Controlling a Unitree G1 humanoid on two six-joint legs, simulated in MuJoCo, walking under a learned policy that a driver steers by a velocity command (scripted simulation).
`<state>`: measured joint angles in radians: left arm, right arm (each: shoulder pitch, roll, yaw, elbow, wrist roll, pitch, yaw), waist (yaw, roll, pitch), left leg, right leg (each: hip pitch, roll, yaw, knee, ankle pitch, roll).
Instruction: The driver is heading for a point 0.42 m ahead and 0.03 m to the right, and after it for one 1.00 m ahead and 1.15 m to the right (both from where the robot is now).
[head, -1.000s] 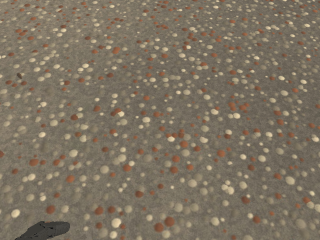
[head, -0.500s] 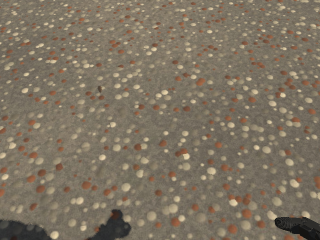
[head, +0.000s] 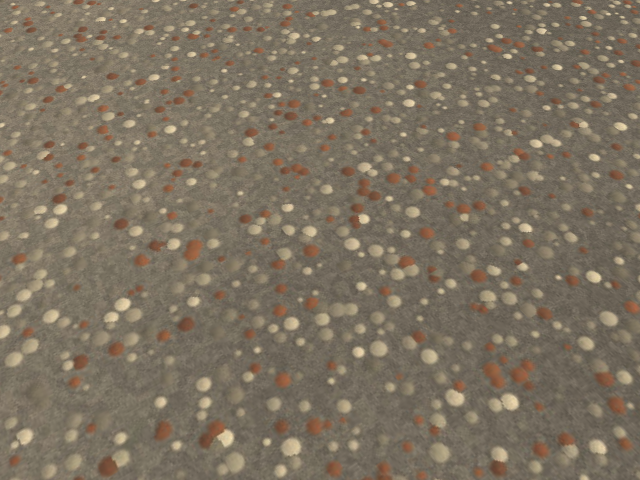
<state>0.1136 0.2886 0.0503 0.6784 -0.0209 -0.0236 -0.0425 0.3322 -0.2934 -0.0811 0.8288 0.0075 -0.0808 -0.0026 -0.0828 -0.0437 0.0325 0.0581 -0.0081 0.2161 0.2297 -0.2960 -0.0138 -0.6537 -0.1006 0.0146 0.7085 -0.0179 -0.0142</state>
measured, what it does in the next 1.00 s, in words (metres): walks ahead, turning right: right foot, then left foot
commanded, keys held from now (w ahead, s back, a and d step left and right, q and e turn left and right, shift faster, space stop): w+e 0.24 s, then w+q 0.08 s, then w+e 0.64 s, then e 0.04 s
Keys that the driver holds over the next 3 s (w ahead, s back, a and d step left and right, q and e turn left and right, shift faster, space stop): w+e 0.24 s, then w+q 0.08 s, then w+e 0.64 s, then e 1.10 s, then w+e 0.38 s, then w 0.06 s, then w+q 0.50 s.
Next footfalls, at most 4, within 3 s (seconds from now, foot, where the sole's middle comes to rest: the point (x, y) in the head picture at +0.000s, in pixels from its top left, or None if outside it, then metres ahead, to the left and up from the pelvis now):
0.10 right None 0.23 -0.13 -0.77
0.62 left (302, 447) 0.55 0.03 -0.77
1.12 right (456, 376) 0.68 -0.32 -0.77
1.60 left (383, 318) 0.84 -0.18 -0.77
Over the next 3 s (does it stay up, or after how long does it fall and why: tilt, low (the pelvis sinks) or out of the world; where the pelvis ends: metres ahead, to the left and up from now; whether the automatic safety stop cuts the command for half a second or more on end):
stays up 0.71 -0.54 0.00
